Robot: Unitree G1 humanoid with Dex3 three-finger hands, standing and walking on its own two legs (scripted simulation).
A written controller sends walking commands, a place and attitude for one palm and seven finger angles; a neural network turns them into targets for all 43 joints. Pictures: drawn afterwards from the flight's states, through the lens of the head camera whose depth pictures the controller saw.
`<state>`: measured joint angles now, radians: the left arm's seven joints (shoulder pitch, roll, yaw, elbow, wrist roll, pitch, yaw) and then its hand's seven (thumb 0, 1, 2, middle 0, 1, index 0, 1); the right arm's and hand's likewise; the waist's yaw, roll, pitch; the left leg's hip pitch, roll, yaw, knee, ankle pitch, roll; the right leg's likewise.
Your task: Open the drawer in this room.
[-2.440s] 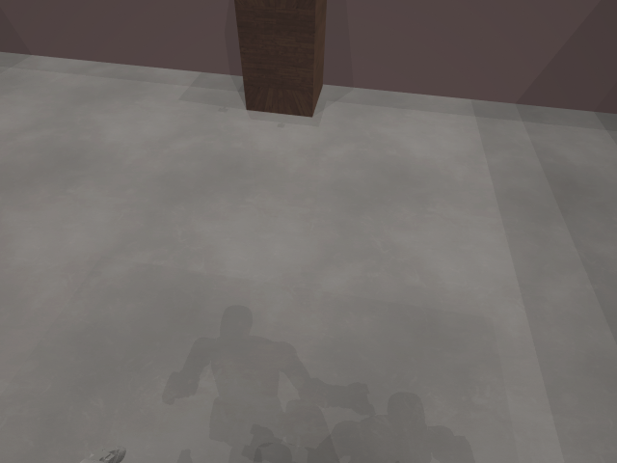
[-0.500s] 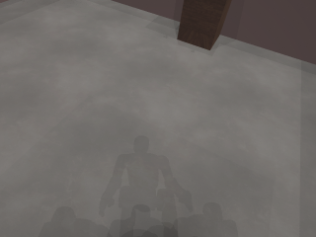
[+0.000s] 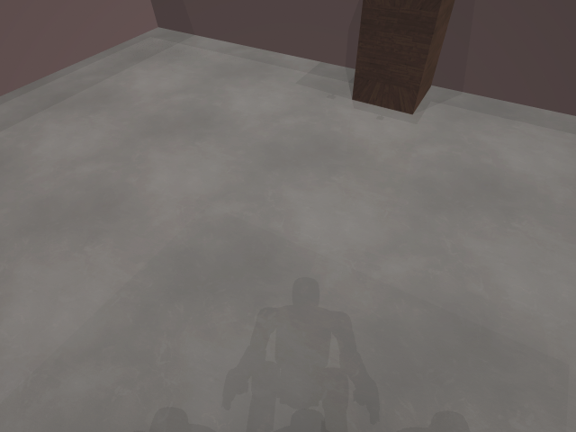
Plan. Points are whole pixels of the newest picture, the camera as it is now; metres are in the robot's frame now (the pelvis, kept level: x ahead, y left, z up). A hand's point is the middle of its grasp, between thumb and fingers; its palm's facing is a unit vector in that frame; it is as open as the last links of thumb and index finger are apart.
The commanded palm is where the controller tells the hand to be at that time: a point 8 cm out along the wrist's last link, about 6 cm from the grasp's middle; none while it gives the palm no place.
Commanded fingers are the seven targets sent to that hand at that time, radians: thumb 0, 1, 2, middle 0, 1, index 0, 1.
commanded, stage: stand and wait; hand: left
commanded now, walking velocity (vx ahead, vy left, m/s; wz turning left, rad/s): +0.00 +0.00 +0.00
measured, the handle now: out of the picture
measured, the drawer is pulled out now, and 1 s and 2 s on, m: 0.00 0.00 0.00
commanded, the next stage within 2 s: turn or walk to find it in 0.28 s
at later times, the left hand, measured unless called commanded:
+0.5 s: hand out of the picture -0.03 +0.20 -0.18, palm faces +0.07 -0.98 -0.18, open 7.4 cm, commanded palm none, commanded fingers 0.00 0.90 0.90 -0.20 -0.30 -0.20 -0.30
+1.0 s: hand out of the picture -0.03 +0.19 -0.18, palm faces +0.04 -0.98 -0.17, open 7.4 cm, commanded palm none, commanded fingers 0.00 0.90 0.90 -0.20 -0.30 -0.20 -0.30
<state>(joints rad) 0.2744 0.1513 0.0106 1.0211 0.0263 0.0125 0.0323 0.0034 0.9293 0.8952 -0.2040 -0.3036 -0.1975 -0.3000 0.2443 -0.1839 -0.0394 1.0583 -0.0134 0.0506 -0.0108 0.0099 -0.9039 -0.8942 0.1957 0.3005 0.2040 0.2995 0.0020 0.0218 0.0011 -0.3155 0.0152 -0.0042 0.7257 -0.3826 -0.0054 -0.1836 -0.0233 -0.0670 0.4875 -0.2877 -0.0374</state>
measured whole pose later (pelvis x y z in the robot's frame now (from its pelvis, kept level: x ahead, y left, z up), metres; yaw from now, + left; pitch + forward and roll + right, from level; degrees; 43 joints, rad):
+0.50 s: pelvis -0.02 +0.03 +0.00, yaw +2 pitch -1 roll +0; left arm 0.28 0.16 0.01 1.11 0.02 0.02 0.03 0.00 0.91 0.90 -0.20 -0.30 -0.20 -0.30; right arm 0.25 -0.14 -0.01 1.13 -0.01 0.02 -0.03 0.01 -0.92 -0.89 0.20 0.30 0.20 0.30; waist 0.01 -0.01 0.03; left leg -0.19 0.01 0.03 0.46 -0.25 0.00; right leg -0.19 -0.04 -0.09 0.46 -0.25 0.01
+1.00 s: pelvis -0.02 +0.03 +0.00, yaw +1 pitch -1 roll +0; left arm 0.29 0.13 0.00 1.13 0.02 0.01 0.03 0.00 0.91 0.90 -0.20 -0.30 -0.19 -0.30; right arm 0.28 -0.13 0.00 1.14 -0.01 0.00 -0.03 0.01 -0.91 -0.89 0.20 0.30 0.20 0.30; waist 0.01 -0.01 0.03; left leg -0.17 0.01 0.04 0.42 -0.23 0.01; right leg -0.18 -0.04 -0.07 0.43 -0.23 0.01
